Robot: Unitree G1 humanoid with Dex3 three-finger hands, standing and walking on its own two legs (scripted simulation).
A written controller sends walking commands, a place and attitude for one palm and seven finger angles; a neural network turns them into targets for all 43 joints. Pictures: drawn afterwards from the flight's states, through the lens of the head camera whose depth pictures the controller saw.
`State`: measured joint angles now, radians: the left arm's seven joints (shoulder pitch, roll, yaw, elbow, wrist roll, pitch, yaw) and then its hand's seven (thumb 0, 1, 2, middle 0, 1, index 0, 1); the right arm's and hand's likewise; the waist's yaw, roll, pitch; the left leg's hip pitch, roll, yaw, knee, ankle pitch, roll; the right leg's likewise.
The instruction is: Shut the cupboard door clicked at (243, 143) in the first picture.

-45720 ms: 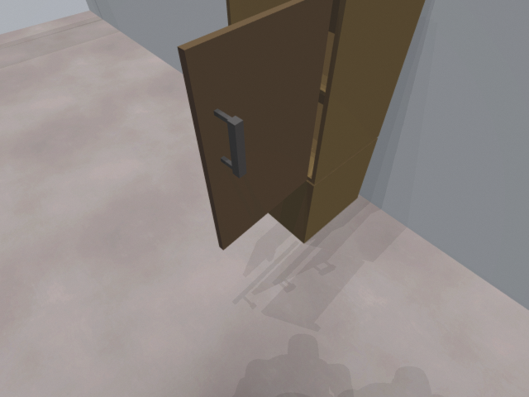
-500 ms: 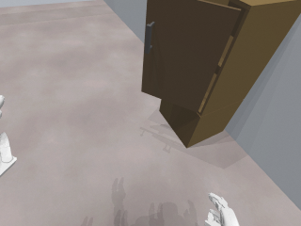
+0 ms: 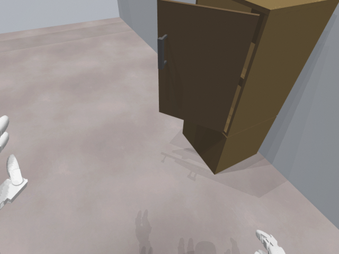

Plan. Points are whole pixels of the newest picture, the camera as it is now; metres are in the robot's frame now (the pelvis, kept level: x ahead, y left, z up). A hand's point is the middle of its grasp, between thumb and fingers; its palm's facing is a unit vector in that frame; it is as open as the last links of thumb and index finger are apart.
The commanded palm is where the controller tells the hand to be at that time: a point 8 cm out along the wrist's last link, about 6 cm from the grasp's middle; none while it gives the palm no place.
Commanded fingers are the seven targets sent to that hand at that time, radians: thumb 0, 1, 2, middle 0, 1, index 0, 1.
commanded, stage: stop stepping back and stand still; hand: left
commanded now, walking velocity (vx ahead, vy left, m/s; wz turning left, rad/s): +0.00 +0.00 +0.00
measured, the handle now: (163, 52) +0.91 +0.07 +0.06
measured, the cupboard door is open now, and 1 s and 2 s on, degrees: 37 37 37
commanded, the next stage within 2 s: let the arm hang, fingers relaxed in 0.04 s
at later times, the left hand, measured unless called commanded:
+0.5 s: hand out of the picture +0.00 +0.21 -0.18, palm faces +0.07 -0.98 -0.16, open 6.9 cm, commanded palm none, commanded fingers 0.00 0.90 0.90 -0.20 -0.30 -0.20 -0.30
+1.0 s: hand out of the picture -0.07 +0.22 -0.17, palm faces +0.04 -0.98 -0.21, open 7.4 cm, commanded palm none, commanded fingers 0.00 0.90 0.90 -0.20 -0.30 -0.20 -0.30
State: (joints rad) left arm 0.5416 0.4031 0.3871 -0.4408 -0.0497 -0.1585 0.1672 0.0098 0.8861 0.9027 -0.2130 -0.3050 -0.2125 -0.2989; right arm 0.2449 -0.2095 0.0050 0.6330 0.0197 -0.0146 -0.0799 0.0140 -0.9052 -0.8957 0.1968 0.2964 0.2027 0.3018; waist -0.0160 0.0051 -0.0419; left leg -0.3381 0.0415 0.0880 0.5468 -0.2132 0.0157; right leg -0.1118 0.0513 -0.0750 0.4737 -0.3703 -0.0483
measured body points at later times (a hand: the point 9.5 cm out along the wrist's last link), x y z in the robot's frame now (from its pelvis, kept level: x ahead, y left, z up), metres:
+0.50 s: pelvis -0.02 +0.03 +0.00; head +0.00 +0.06 +0.45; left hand +0.00 +0.26 -0.16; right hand +0.03 -0.22 -0.13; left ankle +0.05 +0.11 -0.73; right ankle -0.07 -0.08 -0.73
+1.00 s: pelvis -0.03 +0.05 +0.01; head -0.03 +0.04 +0.46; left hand -0.07 +0.27 -0.15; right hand -0.02 -0.18 -0.15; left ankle +0.05 +0.11 -0.73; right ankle -0.07 -0.08 -0.73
